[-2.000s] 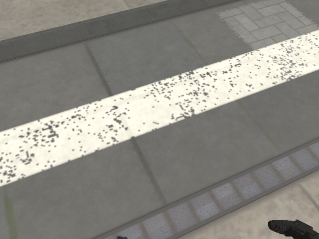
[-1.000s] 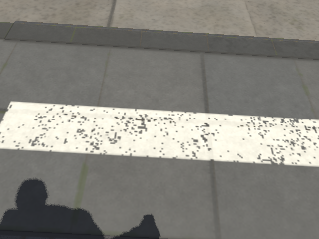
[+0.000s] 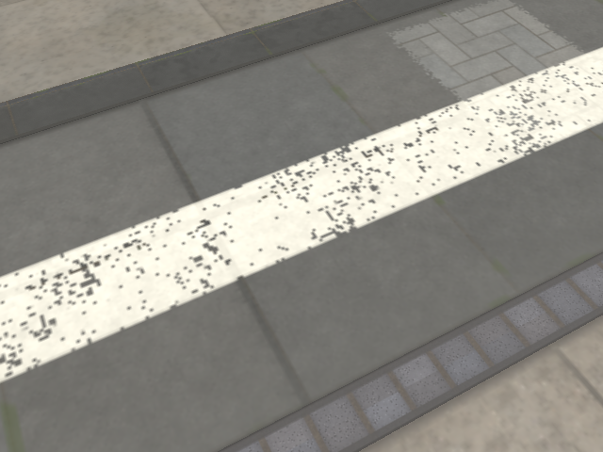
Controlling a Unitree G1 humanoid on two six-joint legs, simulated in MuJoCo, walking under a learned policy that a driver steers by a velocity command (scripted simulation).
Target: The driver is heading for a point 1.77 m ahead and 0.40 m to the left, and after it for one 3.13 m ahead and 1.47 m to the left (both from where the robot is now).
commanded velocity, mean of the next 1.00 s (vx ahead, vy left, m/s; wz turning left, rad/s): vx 0.05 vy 0.00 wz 0.32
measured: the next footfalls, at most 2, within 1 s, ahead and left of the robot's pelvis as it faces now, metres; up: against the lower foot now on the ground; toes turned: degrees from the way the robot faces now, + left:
left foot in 0.32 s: +0.02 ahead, +0.12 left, +0.00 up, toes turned +3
right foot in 0.64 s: +0.04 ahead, -0.13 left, +0.00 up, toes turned +15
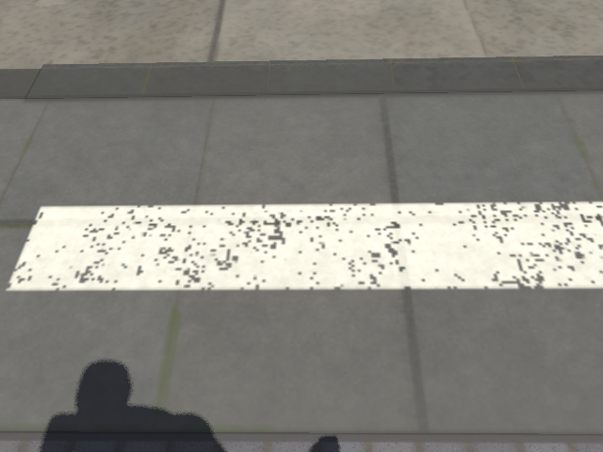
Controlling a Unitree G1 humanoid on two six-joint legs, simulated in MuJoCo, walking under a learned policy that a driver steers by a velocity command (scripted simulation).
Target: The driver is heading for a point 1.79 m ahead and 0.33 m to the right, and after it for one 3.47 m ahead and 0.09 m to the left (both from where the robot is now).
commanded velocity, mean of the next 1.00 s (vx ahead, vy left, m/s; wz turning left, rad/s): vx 0.45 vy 0.00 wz -0.28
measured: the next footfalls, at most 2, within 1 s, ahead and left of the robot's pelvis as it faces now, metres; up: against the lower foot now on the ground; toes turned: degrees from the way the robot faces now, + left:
left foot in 0.16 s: +0.12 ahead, +0.17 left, +0.00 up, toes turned +5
right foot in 0.68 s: +0.45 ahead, -0.04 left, +0.00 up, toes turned -12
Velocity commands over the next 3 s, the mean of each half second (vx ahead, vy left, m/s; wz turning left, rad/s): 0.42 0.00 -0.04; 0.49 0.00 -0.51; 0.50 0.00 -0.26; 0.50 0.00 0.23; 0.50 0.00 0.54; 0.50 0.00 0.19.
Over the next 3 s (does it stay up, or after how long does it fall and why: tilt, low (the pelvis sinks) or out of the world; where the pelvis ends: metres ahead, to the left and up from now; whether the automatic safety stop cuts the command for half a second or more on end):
stays up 1.52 -0.30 0.00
